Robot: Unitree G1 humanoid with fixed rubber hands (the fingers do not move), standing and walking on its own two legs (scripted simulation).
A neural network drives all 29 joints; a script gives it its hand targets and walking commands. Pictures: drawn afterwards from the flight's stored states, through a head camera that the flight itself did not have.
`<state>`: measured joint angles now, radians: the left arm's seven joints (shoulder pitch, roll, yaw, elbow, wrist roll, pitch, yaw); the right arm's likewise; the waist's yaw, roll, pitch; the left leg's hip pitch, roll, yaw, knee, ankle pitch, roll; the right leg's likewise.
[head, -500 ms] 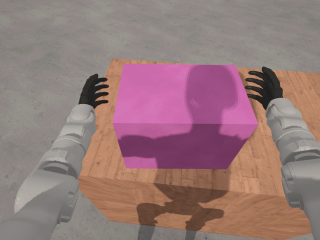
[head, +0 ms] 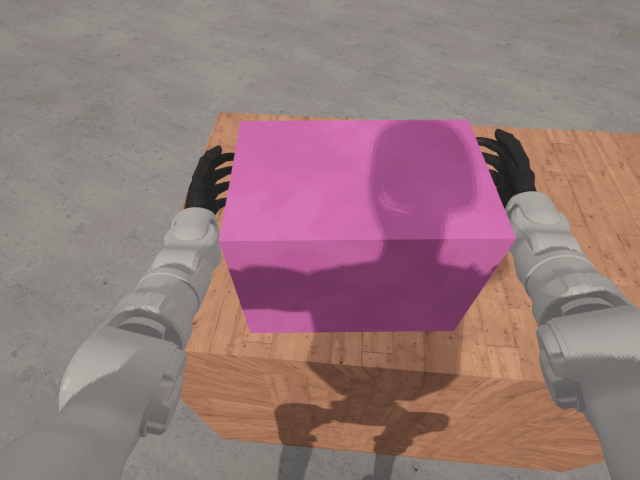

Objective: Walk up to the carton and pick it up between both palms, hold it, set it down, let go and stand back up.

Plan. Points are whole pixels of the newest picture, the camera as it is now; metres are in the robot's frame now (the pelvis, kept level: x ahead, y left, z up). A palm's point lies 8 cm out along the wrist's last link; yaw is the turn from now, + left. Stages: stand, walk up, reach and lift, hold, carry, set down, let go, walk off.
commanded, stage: reach and lift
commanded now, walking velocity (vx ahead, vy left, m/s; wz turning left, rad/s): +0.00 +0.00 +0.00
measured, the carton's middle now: (353, 232) +0.44 -0.03 +0.04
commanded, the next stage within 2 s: none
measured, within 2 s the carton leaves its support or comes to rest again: leaves its support in 1.62 s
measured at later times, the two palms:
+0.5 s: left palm (203, 207) +0.43 +0.16 +0.10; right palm (513, 194) +0.45 -0.23 +0.11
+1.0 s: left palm (203, 207) +0.44 +0.16 +0.10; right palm (513, 194) +0.44 -0.23 +0.11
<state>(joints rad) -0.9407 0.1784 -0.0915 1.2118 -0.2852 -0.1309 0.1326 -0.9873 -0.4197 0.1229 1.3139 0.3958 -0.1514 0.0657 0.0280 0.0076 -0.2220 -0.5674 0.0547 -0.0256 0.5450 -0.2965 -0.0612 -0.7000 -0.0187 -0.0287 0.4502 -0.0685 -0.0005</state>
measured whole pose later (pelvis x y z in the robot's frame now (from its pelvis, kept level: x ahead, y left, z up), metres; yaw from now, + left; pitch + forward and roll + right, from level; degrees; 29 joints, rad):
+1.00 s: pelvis +0.00 +0.00 +0.00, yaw +0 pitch +18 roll +1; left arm -0.97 0.17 -0.03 1.33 -0.27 -0.22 0.14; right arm -1.01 -0.38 0.05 1.32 0.31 -0.14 0.04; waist 0.01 0.02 -0.23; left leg -0.56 0.05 -0.02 0.52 -0.28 -0.06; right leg -0.69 -0.03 -0.02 0.43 -0.06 0.00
